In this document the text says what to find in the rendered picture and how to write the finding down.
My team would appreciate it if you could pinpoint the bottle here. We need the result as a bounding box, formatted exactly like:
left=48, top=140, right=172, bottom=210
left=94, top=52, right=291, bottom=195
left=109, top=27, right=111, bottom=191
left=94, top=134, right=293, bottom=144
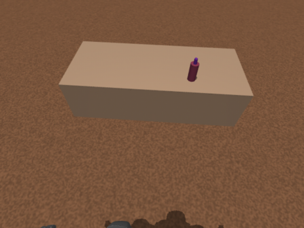
left=187, top=58, right=200, bottom=82

